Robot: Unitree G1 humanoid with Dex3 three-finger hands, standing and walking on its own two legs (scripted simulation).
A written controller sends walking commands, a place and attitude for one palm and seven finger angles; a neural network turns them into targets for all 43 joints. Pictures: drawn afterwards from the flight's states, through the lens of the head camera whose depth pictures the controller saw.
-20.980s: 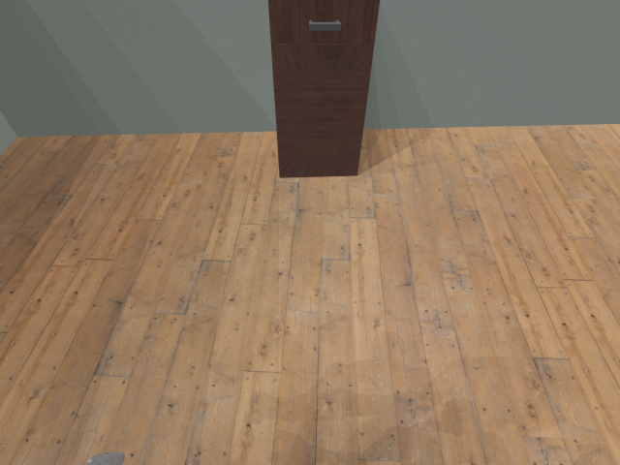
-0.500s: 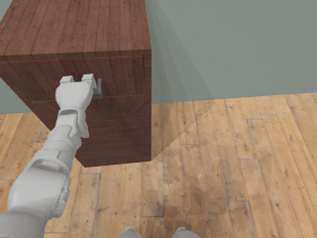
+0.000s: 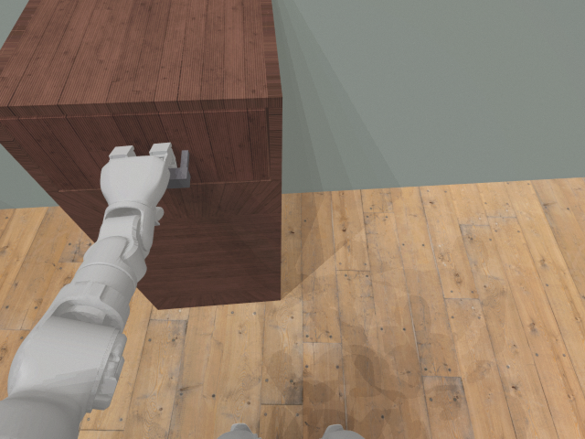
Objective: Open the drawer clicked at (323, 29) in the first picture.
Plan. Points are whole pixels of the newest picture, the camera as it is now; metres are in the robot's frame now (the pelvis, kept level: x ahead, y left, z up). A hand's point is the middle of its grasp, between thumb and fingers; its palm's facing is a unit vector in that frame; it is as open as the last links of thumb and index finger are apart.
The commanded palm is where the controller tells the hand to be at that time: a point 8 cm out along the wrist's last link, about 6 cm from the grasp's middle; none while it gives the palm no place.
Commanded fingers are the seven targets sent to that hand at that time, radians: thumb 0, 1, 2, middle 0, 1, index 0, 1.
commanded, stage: close the thumb around the handle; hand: left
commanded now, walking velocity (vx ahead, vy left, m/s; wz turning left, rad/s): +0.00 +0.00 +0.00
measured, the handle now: (150, 168) +0.51 +0.20 +0.03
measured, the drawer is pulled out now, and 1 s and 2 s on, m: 0.00 0.02 0.08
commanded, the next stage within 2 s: pull the drawer open in 0.26 s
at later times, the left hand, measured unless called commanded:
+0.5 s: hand (150, 201) +0.47 +0.20 +0.00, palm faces -0.06 -0.03 -1.00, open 5.4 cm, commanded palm +0.43 +0.19 +0.06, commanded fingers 0.00 0.90 0.90 -0.40 -1.35 -0.40 -1.35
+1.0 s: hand (148, 213) +0.45 +0.20 +0.00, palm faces -0.05 -0.02 -1.00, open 5.3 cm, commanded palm +0.43 +0.19 +0.06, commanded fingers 0.00 0.90 0.90 -0.40 -1.35 -0.40 -1.35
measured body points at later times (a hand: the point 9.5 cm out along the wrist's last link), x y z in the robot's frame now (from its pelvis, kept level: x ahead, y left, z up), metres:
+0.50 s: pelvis +0.00 +0.00 +0.00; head +0.10 +0.00 +0.44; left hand +0.46 +0.20 +0.06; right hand +0.02 -0.27 -0.13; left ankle -0.01 +0.08 -0.69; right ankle -0.02 -0.11 -0.69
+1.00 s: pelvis +0.00 +0.00 +0.00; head +0.08 +0.00 +0.45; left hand +0.44 +0.20 +0.06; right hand +0.08 -0.26 -0.13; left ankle -0.01 +0.08 -0.69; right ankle -0.02 -0.11 -0.69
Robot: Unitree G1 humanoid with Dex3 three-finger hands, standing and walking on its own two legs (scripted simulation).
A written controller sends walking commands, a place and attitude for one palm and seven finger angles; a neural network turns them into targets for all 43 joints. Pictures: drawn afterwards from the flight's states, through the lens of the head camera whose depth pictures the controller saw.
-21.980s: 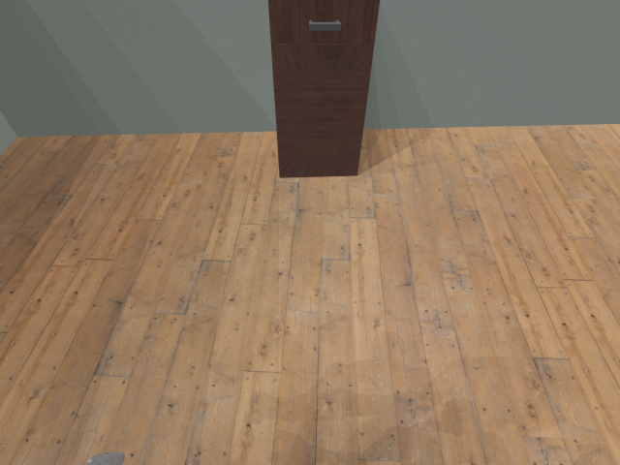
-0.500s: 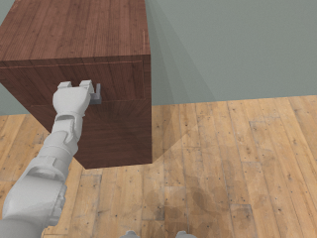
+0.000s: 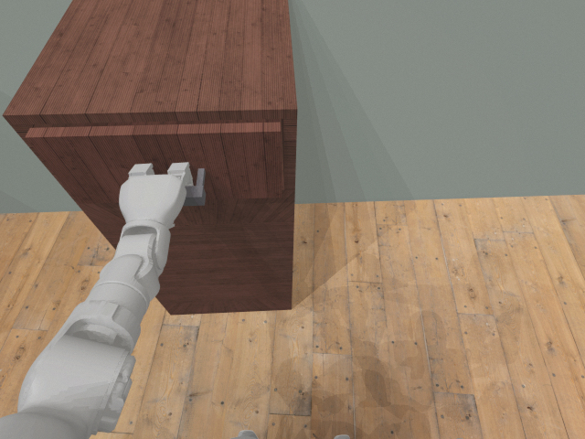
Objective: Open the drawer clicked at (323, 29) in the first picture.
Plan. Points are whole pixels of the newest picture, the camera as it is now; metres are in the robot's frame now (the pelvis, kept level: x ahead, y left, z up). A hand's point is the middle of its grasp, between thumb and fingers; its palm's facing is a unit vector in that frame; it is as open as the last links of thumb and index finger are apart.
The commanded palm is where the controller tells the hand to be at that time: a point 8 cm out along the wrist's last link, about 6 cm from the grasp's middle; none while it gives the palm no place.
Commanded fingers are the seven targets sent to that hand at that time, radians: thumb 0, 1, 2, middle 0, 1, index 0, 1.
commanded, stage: pull the drawer open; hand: left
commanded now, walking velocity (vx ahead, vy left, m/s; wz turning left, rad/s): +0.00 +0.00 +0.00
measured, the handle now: (167, 186) +0.49 +0.20 +0.02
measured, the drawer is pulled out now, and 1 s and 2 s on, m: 0.02 0.08 0.19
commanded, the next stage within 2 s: none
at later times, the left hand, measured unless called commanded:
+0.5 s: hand (161, 246) +0.39 +0.19 +0.00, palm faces +0.00 -0.07 -1.00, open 5.4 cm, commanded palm +0.38 +0.19 +0.06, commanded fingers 0.00 0.90 0.90 -0.40 -1.35 -0.40 -1.35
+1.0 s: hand (159, 249) +0.39 +0.20 +0.00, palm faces -0.02 -0.02 -1.00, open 5.3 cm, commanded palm +0.36 +0.19 +0.06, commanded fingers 0.00 0.90 0.90 -0.40 -1.35 -0.40 -1.35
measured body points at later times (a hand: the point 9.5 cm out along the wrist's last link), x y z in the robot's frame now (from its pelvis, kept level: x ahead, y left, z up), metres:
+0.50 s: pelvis +0.01 +0.00 +0.01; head +0.07 -0.01 +0.46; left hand +0.39 +0.20 +0.05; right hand +0.05 -0.27 -0.12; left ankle -0.01 +0.08 -0.70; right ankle -0.03 -0.11 -0.70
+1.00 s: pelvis -0.02 -0.01 +0.00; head +0.04 -0.02 +0.45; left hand +0.38 +0.20 +0.05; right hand +0.09 -0.26 -0.13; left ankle -0.01 +0.08 -0.70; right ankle -0.03 -0.11 -0.70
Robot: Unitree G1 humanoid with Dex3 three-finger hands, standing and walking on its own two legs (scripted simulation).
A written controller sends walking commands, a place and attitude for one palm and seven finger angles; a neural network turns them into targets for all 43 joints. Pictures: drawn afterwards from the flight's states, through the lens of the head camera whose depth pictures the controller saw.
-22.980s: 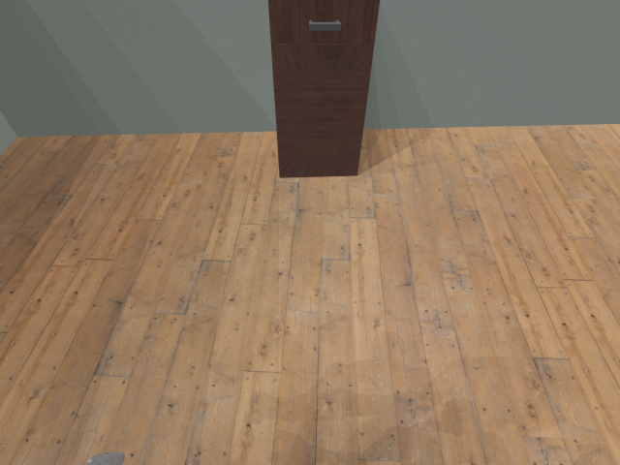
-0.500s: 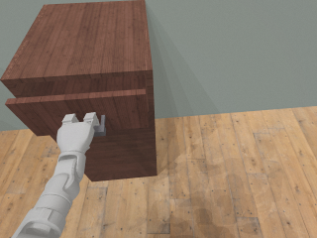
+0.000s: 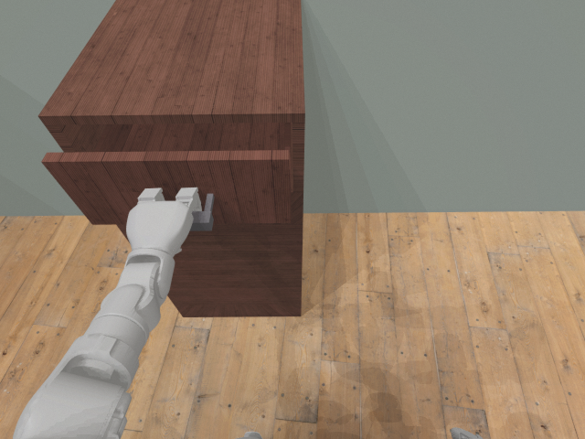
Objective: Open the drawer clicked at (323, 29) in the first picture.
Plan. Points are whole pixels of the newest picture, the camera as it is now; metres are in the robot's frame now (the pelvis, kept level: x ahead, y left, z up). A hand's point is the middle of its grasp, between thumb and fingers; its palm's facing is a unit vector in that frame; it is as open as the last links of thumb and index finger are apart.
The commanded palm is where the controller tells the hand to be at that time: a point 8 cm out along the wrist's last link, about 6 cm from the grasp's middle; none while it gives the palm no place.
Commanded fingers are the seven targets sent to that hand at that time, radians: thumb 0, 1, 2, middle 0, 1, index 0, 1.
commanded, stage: pull the drawer open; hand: left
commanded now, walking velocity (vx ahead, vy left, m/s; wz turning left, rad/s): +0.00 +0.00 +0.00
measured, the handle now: (176, 210) +0.45 +0.20 +0.02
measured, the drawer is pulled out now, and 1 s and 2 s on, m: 0.08 0.19 0.30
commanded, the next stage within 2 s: open the thumb to release the handle in 1.84 s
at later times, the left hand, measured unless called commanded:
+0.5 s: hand (163, 292) +0.32 +0.20 +0.00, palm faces +0.01 -0.11 -0.99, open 5.5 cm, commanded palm +0.30 +0.20 +0.06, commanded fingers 0.00 0.90 0.90 -0.40 -1.35 -0.40 -1.35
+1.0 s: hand (159, 309) +0.29 +0.20 +0.00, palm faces -0.02 -0.09 -1.00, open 5.6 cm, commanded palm +0.24 +0.20 +0.06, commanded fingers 0.00 0.90 0.90 -0.40 -1.35 -0.40 -1.35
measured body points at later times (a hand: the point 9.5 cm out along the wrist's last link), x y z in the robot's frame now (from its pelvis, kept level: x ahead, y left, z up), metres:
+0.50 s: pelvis +0.03 +0.01 +0.01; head +0.06 -0.01 +0.46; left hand +0.31 +0.20 +0.05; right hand +0.17 -0.25 -0.10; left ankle +0.01 +0.09 -0.70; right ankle -0.01 -0.09 -0.70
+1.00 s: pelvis +0.01 -0.01 +0.01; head +0.04 -0.03 +0.46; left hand +0.29 +0.20 +0.05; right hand +0.18 -0.24 -0.10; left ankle +0.01 +0.09 -0.70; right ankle -0.01 -0.09 -0.70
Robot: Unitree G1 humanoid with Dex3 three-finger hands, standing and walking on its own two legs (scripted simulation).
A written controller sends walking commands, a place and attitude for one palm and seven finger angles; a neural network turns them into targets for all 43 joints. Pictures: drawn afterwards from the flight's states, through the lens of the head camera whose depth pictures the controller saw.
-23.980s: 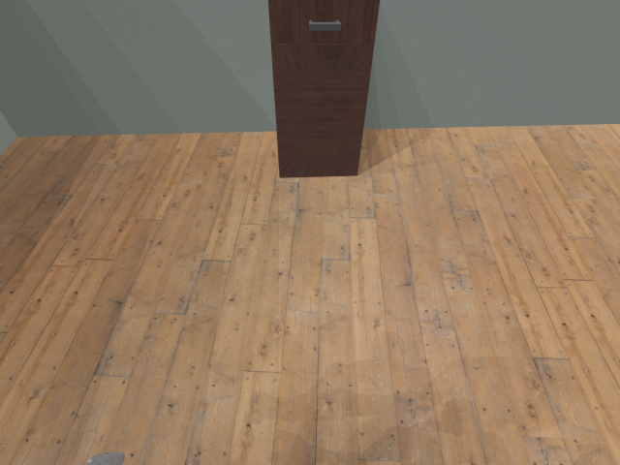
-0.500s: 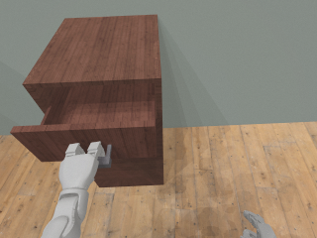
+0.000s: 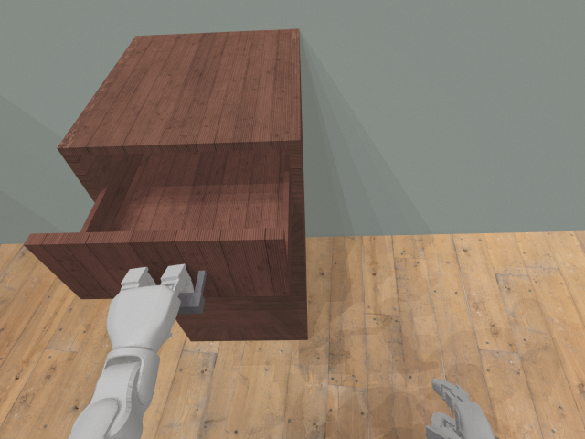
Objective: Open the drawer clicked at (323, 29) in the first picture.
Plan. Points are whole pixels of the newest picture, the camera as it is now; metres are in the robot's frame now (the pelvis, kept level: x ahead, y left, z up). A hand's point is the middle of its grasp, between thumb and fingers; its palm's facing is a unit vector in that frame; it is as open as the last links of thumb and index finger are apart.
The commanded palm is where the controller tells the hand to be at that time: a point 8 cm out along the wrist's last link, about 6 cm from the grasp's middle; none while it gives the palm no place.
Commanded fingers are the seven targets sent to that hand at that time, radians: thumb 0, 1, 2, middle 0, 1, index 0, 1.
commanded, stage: pull the drawer open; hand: left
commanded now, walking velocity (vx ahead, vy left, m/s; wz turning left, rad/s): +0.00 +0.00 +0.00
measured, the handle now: (164, 290) +0.32 +0.22 +0.01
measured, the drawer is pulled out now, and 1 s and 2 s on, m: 0.19 0.30 0.30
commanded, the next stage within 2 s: open the thumb to release the handle in 0.84 s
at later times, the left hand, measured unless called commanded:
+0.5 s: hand (142, 409) +0.17 +0.21 -0.01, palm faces -0.01 -0.11 -0.99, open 5.6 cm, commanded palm +0.12 +0.21 +0.05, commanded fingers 0.00 0.90 0.90 -0.40 -1.35 -0.40 -1.35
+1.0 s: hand (137, 421) +0.15 +0.21 -0.01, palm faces +0.00 -0.08 -1.00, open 5.7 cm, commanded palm +0.13 +0.21 +0.05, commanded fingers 0.00 0.62 0.78 -0.38 -1.32 -0.38 -1.32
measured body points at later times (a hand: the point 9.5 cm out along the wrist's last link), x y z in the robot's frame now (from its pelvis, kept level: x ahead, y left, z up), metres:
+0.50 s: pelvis +0.00 -0.01 -0.01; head +0.02 -0.04 +0.44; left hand +0.16 +0.21 +0.05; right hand +0.23 -0.22 -0.10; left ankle -0.01 +0.10 -0.71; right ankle -0.02 -0.09 -0.71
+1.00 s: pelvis +0.00 -0.01 -0.02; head +0.04 -0.05 +0.43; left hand +0.15 +0.21 +0.05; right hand +0.20 -0.24 -0.13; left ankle -0.01 +0.10 -0.71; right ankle -0.02 -0.09 -0.71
